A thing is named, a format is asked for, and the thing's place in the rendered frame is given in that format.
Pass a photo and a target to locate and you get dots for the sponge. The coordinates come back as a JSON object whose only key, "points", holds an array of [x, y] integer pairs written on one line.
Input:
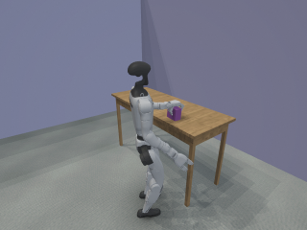
{"points": [[176, 113]]}

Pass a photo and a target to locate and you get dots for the robot right upper arm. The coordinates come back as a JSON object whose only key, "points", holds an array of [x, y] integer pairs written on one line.
{"points": [[145, 110]]}

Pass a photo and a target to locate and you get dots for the right robot forearm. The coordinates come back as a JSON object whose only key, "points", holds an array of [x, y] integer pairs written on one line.
{"points": [[157, 143]]}

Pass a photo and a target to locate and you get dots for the humanoid robot head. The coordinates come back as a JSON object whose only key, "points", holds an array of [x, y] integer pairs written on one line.
{"points": [[139, 68]]}

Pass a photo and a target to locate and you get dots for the robot left hand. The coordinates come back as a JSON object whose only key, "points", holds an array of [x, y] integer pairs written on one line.
{"points": [[175, 103]]}

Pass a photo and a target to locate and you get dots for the robot left foot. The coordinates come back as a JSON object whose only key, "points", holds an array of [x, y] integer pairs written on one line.
{"points": [[142, 195]]}

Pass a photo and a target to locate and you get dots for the robot right hand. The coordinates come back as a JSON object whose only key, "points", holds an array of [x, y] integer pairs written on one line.
{"points": [[180, 160]]}

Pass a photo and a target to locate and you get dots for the table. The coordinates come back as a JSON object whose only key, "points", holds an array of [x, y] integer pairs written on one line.
{"points": [[197, 124]]}

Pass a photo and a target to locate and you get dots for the left robot forearm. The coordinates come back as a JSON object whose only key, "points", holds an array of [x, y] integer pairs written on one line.
{"points": [[161, 106]]}

